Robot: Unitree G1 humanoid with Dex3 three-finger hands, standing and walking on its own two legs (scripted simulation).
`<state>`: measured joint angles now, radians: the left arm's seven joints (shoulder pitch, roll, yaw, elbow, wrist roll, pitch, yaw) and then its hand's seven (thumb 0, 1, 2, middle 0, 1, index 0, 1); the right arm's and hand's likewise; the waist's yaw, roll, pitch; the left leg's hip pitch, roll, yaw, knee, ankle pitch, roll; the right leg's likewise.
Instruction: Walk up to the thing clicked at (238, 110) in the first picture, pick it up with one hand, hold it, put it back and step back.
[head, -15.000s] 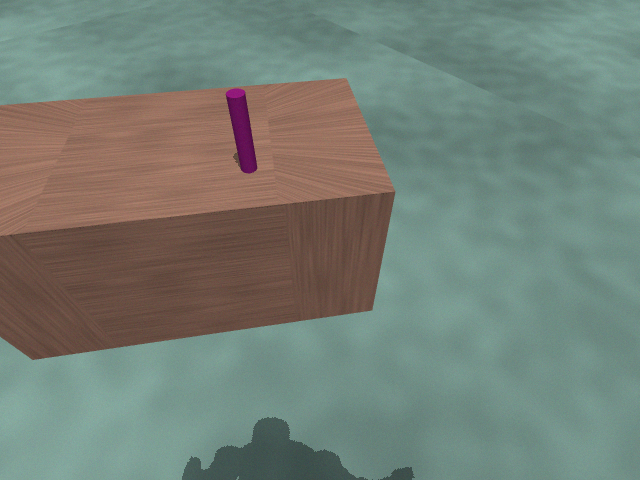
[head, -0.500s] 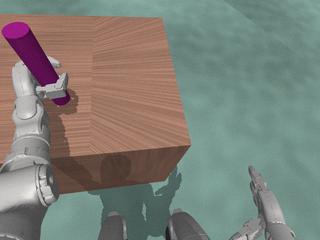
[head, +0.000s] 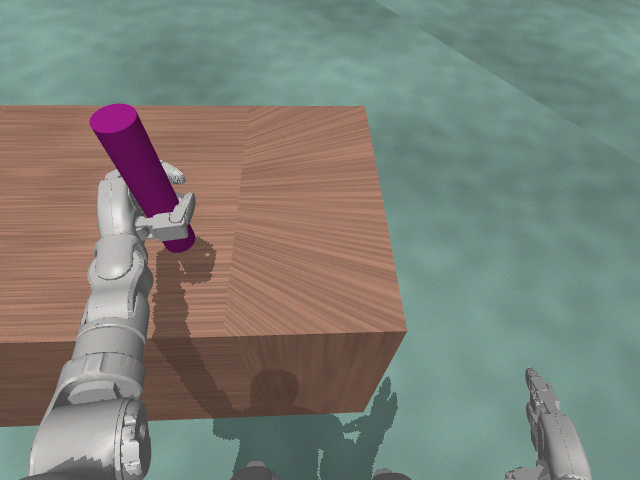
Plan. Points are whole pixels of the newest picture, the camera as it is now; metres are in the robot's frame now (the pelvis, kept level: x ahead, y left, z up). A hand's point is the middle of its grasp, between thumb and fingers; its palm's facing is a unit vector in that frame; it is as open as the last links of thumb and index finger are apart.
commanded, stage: lift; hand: left
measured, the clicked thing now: (153, 191) +0.43 +0.21 +0.12
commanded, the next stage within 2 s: hold in 0.80 s
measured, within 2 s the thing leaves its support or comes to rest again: neither
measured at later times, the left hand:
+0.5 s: hand (162, 225) +0.37 +0.18 +0.14, palm faces +0.22 -0.97 -0.03, open 6.0 cm
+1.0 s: hand (148, 242) +0.33 +0.17 +0.17, palm faces +0.23 -0.97 -0.02, open 6.0 cm
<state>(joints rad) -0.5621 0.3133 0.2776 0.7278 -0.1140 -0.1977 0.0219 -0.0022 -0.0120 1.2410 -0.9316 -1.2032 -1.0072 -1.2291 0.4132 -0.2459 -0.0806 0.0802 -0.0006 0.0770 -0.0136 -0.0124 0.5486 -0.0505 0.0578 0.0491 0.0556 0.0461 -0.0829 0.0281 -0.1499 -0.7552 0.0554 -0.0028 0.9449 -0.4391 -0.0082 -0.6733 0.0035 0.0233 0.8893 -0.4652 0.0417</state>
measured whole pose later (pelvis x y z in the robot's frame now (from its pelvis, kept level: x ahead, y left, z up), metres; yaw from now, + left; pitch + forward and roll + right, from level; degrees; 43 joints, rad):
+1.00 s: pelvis -0.02 -0.01 +0.03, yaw +1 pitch +2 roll +0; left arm -0.20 0.19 0.19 0.12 -0.17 0.15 0.06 0.00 -0.01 1.24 -0.94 -1.20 -1.01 -1.22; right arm 0.30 -0.22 -0.09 0.47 0.03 -0.08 -0.09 -0.01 0.53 -0.05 0.06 0.05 0.05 0.05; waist -0.01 0.04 -0.07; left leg -0.41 0.03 0.00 0.70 -0.32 -0.02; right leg -0.35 -0.02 0.02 0.69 -0.37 0.03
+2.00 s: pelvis +0.00 -0.01 +0.04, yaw +2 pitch +0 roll +0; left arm -0.12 0.15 0.18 0.01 -0.17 0.22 0.05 0.00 -0.01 1.24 -0.94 -1.20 -1.01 -1.22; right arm 0.26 -0.22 -0.09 0.58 0.02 -0.15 -0.07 -0.01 0.51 -0.06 0.06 0.05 0.05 0.05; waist -0.01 0.05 -0.03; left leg -0.30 0.03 0.00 0.59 -0.28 -0.02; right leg -0.23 -0.03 0.01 0.57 -0.34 0.03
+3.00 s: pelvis +0.00 -0.01 +0.05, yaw +2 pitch -1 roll +0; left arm -0.14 0.15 0.17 0.04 -0.17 0.22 0.04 0.00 -0.01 1.24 -0.94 -1.20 -1.01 -1.21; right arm 0.23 -0.21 -0.10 0.62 0.02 -0.15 -0.07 -0.01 0.51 -0.06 0.06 0.05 0.05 0.05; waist -0.01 0.05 -0.02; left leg -0.27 0.02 0.00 0.54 -0.26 -0.01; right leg -0.20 -0.03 0.01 0.52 -0.31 0.04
